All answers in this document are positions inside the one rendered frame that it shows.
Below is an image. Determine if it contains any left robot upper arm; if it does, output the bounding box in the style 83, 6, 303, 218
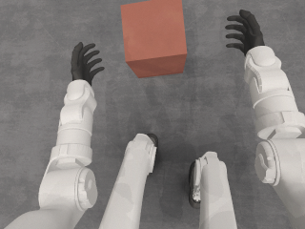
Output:
4, 167, 98, 229

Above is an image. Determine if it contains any robot right thigh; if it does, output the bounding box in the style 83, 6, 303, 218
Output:
193, 156, 237, 229

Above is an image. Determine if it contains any robot left forearm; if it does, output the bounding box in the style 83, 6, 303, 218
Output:
38, 79, 97, 207

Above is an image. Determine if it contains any carton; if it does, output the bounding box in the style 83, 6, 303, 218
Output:
120, 0, 187, 78

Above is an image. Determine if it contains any right robot upper arm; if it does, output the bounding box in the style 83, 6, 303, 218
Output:
254, 138, 305, 229

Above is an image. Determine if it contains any left robot hand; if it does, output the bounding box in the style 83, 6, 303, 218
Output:
71, 42, 105, 86

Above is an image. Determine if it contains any right robot hand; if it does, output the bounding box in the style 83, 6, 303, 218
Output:
225, 10, 265, 57

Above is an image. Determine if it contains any robot left foot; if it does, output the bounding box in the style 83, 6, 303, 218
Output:
147, 134, 158, 178

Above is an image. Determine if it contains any robot right forearm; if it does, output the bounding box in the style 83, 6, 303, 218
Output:
244, 46, 305, 140

